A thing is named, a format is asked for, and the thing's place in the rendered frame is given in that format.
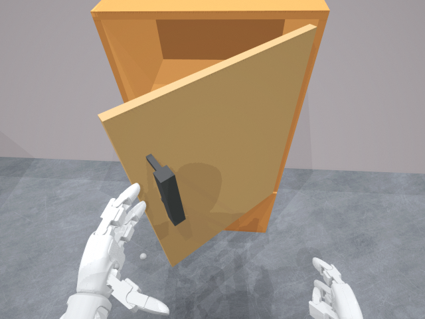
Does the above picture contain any cupboard door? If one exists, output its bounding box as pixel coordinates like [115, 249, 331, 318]
[98, 24, 317, 267]

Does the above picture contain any robot left hand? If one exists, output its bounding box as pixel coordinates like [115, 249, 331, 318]
[76, 183, 169, 316]

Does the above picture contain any robot left forearm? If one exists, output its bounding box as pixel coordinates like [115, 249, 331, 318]
[60, 292, 112, 319]

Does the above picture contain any handle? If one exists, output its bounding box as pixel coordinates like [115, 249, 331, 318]
[146, 154, 186, 226]

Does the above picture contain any robot right hand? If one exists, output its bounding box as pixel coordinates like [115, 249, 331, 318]
[309, 257, 363, 319]

